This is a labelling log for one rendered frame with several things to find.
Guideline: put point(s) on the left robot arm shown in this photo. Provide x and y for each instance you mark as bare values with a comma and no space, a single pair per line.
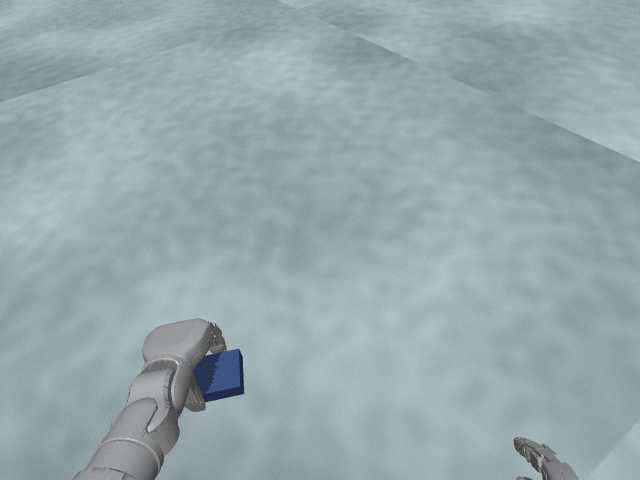
146,429

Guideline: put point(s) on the left robot hand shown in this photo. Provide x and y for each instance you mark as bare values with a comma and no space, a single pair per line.
189,340

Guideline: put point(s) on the small box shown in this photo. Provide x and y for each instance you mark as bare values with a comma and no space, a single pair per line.
220,375

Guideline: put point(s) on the right robot hand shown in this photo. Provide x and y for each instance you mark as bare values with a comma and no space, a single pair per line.
544,460

